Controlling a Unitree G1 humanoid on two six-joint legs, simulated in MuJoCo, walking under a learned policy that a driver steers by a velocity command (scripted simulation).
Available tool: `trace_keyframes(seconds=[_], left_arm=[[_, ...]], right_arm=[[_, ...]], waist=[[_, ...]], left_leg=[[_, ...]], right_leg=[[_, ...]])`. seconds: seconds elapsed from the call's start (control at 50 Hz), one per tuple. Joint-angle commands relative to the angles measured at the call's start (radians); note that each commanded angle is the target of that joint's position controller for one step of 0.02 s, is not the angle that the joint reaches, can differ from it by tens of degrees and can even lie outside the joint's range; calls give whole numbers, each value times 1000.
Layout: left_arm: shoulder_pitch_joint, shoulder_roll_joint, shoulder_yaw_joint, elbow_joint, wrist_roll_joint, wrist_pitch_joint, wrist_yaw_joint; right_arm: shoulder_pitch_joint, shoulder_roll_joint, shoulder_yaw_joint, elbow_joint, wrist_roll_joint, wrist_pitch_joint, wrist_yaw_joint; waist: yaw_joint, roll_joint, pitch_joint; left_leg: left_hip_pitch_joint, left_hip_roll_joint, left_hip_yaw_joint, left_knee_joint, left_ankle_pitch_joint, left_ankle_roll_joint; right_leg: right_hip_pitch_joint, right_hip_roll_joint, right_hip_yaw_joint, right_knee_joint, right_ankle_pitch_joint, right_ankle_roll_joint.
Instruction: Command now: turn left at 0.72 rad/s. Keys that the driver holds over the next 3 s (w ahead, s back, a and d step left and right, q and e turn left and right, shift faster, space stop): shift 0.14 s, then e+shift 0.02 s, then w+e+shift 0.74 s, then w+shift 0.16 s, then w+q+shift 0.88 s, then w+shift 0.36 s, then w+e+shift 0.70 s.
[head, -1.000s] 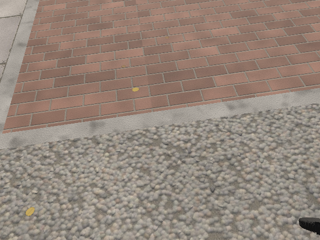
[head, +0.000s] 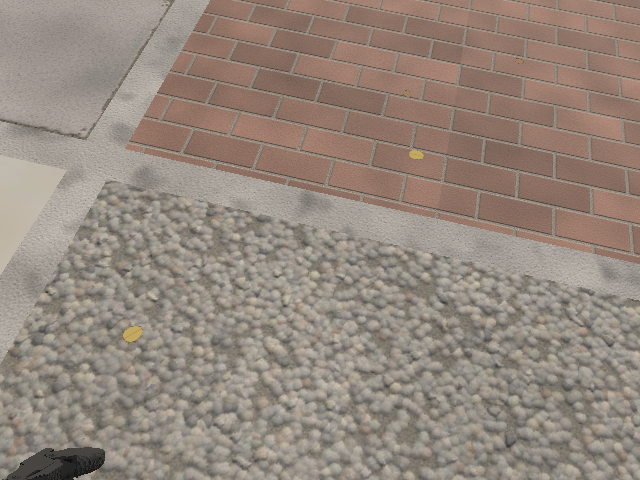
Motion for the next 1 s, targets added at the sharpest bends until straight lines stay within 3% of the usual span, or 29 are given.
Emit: trace_keyframes(seconds=[0.02,0.08,0.16,0.18,0.2,0.24,0.28,0.32,0.34,0.36,0.38,0.4,0.42,0.48,0.56,0.62,0.64,0.68,0.7,0.72,0.74,0.76,0.78,0.8,0.84,0.86,0.9,0.96,1.0], left_arm=[[27,65,13,-36,-4,-7,-1],[12,53,4,-34,-8,3,-6],[18,63,0,-34,-12,1,-13],[45,55,-7,-23,-17,-4,-21],[54,55,-11,-21,-28,-11,-31],[41,77,-10,-29,-53,-26,-44],[90,71,-13,-11,-57,-49,-51],[252,56,-13,64,-49,-69,-53],[375,78,-8,106,-44,-80,-53],[443,186,18,108,-37,-92,-59],[445,201,25,96,-18,-101,-70],[370,194,30,88,39,-62,-76],[377,165,25,83,29,-53,-70],[420,117,10,123,-1,-50,-50],[457,122,19,159,-3,-45,-44],[473,137,27,178,-2,-44,-39],[457,142,28,179,-4,-46,-36],[371,179,36,163,-8,-55,-37],[330,203,43,154,-13,-63,-43],[301,176,36,140,-16,-78,-52],[353,12,-5,89,-43,-87,-47],[322,45,-15,76,-35,-71,-45],[258,79,-7,82,-11,-55,-49],[229,81,-8,90,7,-46,-62],[186,55,-13,80,26,-23,-89],[153,41,-19,63,27,-10,-100],[76,18,-32,22,25,9,-115],[-21,13,-51,-41,27,2,-129],[-89,19,-67,-63,26,-6,-140]], right_arm=[[-40,-158,-42,-80,-2,-6,-25],[-39,-150,-33,-73,-9,2,-27],[-60,-124,-13,-69,-24,5,-13],[-37,-93,0,-57,-24,2,-9],[1,-107,-1,-41,-18,-3,1],[15,-147,-5,-23,-20,-24,14],[-4,-143,-3,-12,-10,-47,17],[-64,-101,8,-20,-3,-63,12],[-108,-48,21,-42,-9,-75,9],[-146,-18,28,-97,-2,-106,13],[-196,-59,19,-123,33,-141,14],[-195,-82,20,-97,-95,-115,31],[-199,-91,15,-85,-98,-109,41],[-186,-51,27,-73,-83,-89,69],[-285,-22,48,-96,-60,-77,73],[-361,-23,57,-129,-49,-84,72],[-341,-34,55,-129,-45,-87,67],[-164,-82,35,-80,-38,-95,43],[29,-131,12,-22,-41,-100,23],[238,-198,-17,16,-54,-103,-5],[349,-287,-37,26,-91,-105,-16],[226,-253,-29,14,-84,-95,-16],[129,-161,-10,5,-79,-90,-16],[118,-107,2,20,-76,-91,-12],[136,-67,16,62,-71,-102,-10],[151,-51,20,84,-61,-114,-4],[181,-23,27,122,-43,-134,9],[179,-25,30,155,-46,-157,15],[170,-39,30,172,-49,-165,18]], waist=[[14,111,-229],[-4,144,-213],[-17,169,-187],[-28,163,-222],[-47,195,-206],[-55,226,-103],[-17,193,-57],[58,133,-59],[94,16,-63],[94,-197,-16],[114,-189,45],[94,-132,82],[98,-74,69],[91,-100,15],[121,-99,8],[140,-137,3],[121,-144,-8],[16,-130,-86],[-84,-64,-193],[-186,8,-322],[-169,305,-496],[-101,308,-400],[-76,189,-238],[-65,96,-159],[-34,123,-63],[-26,147,-31],[-14,132,6],[25,114,41],[33,75,78]], left_leg=[[225,232,-259,-111,362,156],[175,219,-269,-105,264,149],[140,233,-303,-90,200,155],[141,228,-300,-119,-23,154],[124,229,-324,-163,-295,156],[65,265,-381,-226,-556,164],[50,275,-353,-221,-571,148],[-27,218,-224,-108,-522,104],[-140,142,-104,133,-432,52],[-420,4,82,452,-303,-40],[-600,1,-12,565,-348,-34],[-653,63,-5,565,-246,-42],[-603,82,6,553,-162,-57],[-463,81,48,472,-79,-102],[-394,40,93,293,-18,-129],[-278,16,108,144,-1,-124],[-196,13,101,106,17,-117],[131,-16,100,49,-12,-84],[389,-4,92,34,-8,-60],[667,128,-16,45,-173,-32],[867,463,-515,-129,-734,30],[688,514,-785,-275,-845,49],[551,478,-644,-254,-744,50],[455,440,-475,-248,-565,55],[330,372,-262,-297,-352,44],[305,366,-200,-318,-282,41],[307,364,-78,-344,-120,28],[252,327,87,-396,91,26],[179,279,217,-464,190,15]], right_leg=[[-26,2,15,-90,77,25],[33,-3,7,-177,100,35],[105,-25,-6,-273,67,19],[150,-36,-25,-311,75,8],[173,-23,-63,-324,60,-6],[163,-21,-84,-358,-6,-59],[207,-24,-101,-471,-10,-119],[382,-10,-109,-596,17,-169],[494,-95,75,-678,-92,-209],[616,-288,552,-878,-379,-349],[634,-370,818,-989,-518,-434],[629,-331,727,-991,-481,-378],[620,-278,602,-957,-339,-341],[574,-163,426,-961,-77,-304],[538,-109,364,-935,112,-305],[503,-120,387,-911,251,-298],[481,-134,398,-899,331,-285],[376,-124,360,-762,657,-233],[302,-71,305,-546,779,-200],[138,4,249,-255,649,-178],[-90,123,141,82,-53,-168],[-177,65,91,222,-59,-179],[-211,2,58,247,35,-183],[-203,-45,33,220,86,-179],[-194,-92,17,184,105,-161],[-210,-113,16,169,112,-154],[-278,-129,5,172,154,-152],[-284,-110,15,61,269,-150],[-164,-81,-69,-157,360,-162]])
